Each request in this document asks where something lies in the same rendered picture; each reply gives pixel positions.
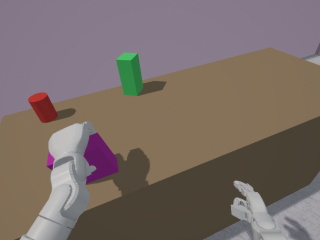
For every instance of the robot left forearm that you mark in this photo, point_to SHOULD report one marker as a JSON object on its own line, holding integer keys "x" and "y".
{"x": 69, "y": 198}

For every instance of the left robot hand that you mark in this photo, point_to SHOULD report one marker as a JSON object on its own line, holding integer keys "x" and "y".
{"x": 72, "y": 139}

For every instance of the table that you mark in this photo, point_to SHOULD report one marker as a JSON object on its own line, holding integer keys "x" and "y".
{"x": 180, "y": 145}

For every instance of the robot right forearm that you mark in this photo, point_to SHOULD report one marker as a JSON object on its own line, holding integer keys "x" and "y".
{"x": 264, "y": 227}

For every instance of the sponge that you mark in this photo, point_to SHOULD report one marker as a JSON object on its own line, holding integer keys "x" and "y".
{"x": 98, "y": 154}

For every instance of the right robot hand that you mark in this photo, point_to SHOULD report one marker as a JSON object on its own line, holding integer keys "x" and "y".
{"x": 254, "y": 203}

